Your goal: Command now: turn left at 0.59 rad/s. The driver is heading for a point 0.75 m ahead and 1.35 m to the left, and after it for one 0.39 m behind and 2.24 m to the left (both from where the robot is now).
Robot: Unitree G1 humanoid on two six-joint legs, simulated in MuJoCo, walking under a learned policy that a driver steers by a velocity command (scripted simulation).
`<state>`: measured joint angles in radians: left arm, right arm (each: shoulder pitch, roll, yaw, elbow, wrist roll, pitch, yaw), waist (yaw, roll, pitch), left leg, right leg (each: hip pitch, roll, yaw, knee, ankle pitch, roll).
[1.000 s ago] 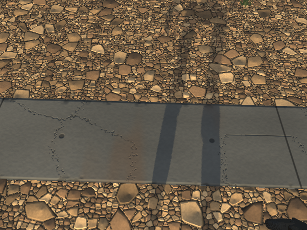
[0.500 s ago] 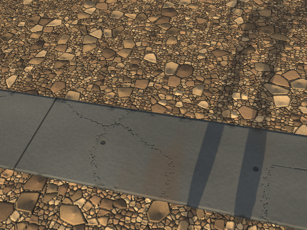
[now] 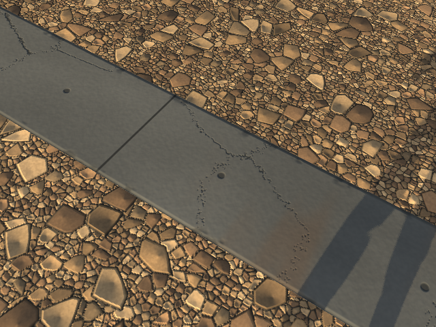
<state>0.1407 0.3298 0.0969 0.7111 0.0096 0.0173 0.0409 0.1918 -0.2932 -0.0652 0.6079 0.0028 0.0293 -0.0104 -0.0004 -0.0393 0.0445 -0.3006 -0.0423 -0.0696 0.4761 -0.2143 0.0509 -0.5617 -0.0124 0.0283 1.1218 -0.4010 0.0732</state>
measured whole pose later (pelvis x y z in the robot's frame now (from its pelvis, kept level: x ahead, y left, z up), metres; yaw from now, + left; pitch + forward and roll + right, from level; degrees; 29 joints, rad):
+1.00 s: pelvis +0.22 +0.16 +0.00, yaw +35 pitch +2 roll +0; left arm 0.17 0.33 0.05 0.68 0.01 -0.10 0.00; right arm 0.31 -0.28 -0.05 0.66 0.01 -0.05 0.02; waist -0.03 -0.04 0.05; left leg -0.23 -0.10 -0.06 0.39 -0.18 0.09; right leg -0.62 -0.10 0.05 1.06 -0.24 0.03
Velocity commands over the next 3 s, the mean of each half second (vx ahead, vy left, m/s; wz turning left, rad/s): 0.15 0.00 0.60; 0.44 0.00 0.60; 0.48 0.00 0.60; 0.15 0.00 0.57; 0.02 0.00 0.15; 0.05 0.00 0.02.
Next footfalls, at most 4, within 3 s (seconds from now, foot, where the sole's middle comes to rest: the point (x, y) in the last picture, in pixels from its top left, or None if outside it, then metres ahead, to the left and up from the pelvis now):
0.30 right None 0.07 -0.13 -0.78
0.78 left None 0.22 0.24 -0.78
1.28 right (122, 277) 0.58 0.27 -0.78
1.74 left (9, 300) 0.51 0.59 -0.78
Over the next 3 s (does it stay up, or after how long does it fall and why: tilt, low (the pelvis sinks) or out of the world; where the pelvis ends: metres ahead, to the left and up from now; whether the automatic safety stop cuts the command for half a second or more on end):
stays up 0.62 0.51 0.00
